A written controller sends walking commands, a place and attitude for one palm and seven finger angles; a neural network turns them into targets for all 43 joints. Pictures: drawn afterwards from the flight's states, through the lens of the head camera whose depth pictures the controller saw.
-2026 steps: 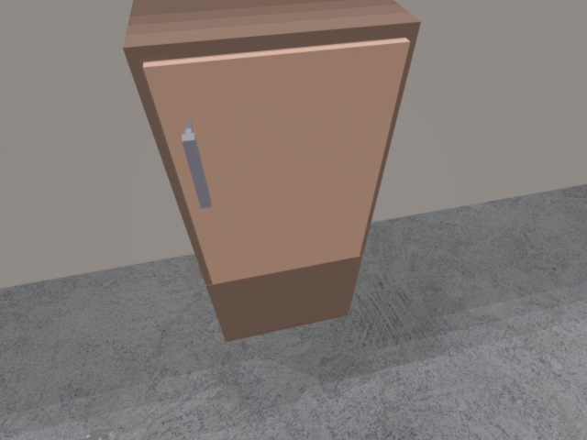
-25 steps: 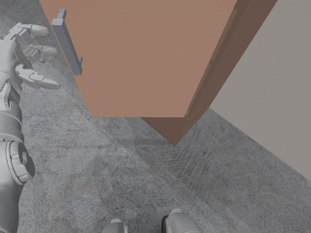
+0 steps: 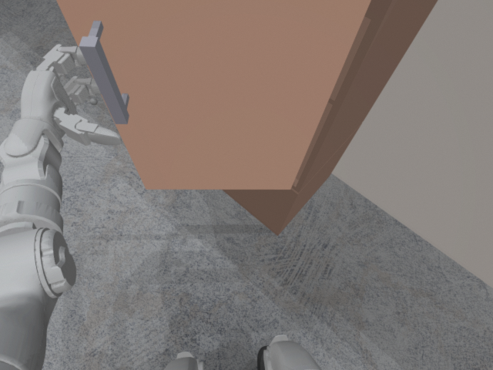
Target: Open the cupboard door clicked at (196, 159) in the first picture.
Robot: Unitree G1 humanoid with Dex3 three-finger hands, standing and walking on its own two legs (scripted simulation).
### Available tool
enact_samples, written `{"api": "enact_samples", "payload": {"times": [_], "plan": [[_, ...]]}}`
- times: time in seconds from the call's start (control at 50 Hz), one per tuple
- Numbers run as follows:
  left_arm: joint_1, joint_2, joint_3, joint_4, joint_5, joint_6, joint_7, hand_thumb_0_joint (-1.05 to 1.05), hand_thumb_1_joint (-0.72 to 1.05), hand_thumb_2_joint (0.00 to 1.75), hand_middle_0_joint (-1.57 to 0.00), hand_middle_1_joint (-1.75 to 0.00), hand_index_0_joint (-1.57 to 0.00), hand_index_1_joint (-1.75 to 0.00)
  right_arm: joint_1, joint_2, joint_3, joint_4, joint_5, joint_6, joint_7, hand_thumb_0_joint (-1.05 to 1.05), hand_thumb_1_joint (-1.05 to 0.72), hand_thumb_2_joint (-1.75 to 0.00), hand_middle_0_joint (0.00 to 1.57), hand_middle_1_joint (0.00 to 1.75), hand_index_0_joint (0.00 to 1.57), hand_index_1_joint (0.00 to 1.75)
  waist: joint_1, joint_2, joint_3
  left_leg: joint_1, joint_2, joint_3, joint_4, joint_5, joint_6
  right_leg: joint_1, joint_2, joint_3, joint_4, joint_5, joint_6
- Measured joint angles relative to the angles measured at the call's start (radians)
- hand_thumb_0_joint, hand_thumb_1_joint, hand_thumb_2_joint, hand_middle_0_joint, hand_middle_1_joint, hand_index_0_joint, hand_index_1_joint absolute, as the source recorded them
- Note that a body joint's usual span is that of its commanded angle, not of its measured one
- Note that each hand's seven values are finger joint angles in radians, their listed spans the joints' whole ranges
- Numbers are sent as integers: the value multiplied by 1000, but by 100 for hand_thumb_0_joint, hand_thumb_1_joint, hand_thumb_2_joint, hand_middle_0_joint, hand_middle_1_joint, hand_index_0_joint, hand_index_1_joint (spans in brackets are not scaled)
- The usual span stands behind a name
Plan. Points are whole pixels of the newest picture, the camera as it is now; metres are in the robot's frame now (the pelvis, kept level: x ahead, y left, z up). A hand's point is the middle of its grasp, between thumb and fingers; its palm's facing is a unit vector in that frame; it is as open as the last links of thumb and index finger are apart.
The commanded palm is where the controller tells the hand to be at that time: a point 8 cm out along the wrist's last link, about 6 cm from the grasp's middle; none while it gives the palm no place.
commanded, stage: slide the fingers in behind the handle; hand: left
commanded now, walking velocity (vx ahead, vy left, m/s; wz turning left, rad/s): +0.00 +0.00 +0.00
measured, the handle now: (110, 77) +0.55 +0.17 +0.11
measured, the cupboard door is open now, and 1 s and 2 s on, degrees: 43 43 44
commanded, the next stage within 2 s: close the thumb around the handle in 1.02 s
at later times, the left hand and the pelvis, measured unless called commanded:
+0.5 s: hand (113, 104) +0.50 +0.17 +0.10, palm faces -0.07 -1.00 +0.00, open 14.0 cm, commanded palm +0.48 +0.22 +0.11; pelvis +0.00 +0.00 +0.00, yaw +0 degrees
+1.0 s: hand (117, 105) +0.50 +0.16 +0.11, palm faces -0.07 -1.00 -0.01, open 14.0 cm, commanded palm +0.48 +0.20 +0.11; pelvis -0.01 +0.00 +0.00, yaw +0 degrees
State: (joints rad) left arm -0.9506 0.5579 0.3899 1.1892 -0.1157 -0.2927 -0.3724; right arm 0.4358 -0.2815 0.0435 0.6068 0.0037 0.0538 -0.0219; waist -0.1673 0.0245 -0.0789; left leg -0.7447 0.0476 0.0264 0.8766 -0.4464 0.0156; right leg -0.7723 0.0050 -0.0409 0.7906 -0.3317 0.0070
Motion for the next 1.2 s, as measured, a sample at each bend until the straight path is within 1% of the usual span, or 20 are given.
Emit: {"api": "enact_samples", "payload": {"times": [0.14,0.28,0.36,0.42,0.48,0.6,0.66,0.76,0.88,1.04,1.2], "plan": [[18,-32,0,-19,6,-7,28,-1,-50,30,-30,-120,-30,-120,-17,3,-4,-12,-1,-3,4,0,-91,-90,20,30,20,30,4,-1,-4,12,-1,4,-2,-4,0,7,0,5,3,-5,1],[20,-52,-21,-24,3,-10,46,-1,-50,30,-30,-120,-30,-120,-26,5,-5,-11,0,-6,5,0,-91,-90,20,30,20,30,11,0,-2,17,-4,2,-3,-4,0,12,-3,3,6,-9,1],[22,-76,-38,-37,-3,-15,57,-1,-50,30,-30,-120,-30,-120,-25,7,-9,-3,-1,-9,8,0,-91,-90,20,30,20,30,17,2,-4,19,-6,0,-4,-3,-1,15,-5,1,6,-9,1],[13,-86,-35,-22,-1,-13,67,-1,-50,30,-30,-120,-30,-120,-27,7,-6,2,-2,-8,8,0,-91,-90,20,30,20,30,15,1,-2,21,-6,0,-5,-3,0,17,-6,1,6,-10,1],[16,-89,-37,-25,6,-14,80,-1,-50,30,-30,-120,-30,-120,-26,8,-7,0,-3,-10,9,0,-91,-90,20,30,20,30,12,2,-1,21,-6,2,-5,-1,0,16,-6,3,7,-8,0],[22,-99,-36,-27,2,-27,89,-1,-50,30,-30,-120,-30,-120,-19,9,-8,3,-3,-15,9,0,-91,-90,20,30,20,30,11,1,1,26,-6,5,-8,1,0,18,-5,7,7,-6,0],[19,-100,-35,-22,8,-26,94,-1,-50,30,-30,-120,-30,-120,-17,9,-8,5,-3,-16,9,0,-91,-90,20,30,20,30,9,1,2,26,-7,5,-8,3,0,17,-5,7,8,-5,0],[33,-109,-41,-38,2,-36,99,-1,-50,30,-30,-120,-30,-120,-11,8,-13,10,-2,-19,10,0,-91,-90,20,30,20,30,13,3,-2,31,-7,8,-11,5,0,21,-5,9,6,-2,0],[11,-102,-41,-5,10,-28,104,-1,-50,30,-31,-120,-30,-120,-17,5,-9,12,-2,-24,6,0,-91,-90,20,30,20,30,9,2,2,27,-9,5,-7,8,0,19,-7,7,10,-1,0],[-12,-104,-59,2,7,-37,108,-1,-50,30,-30,-120,-30,-120,-18,1,-10,18,-4,-37,6,0,-91,-90,20,30,20,30,9,4,6,12,-13,2,1,10,1,5,-11,5,17,0,1],[-29,-102,-48,19,20,-30,122,-1,-49,31,-31,-120,-30,-120,-18,1,-6,16,-7,-38,7,0,-91,-90,20,30,20,30,1,4,8,3,-11,4,4,10,1,-6,-10,8,22,0,0]]}}
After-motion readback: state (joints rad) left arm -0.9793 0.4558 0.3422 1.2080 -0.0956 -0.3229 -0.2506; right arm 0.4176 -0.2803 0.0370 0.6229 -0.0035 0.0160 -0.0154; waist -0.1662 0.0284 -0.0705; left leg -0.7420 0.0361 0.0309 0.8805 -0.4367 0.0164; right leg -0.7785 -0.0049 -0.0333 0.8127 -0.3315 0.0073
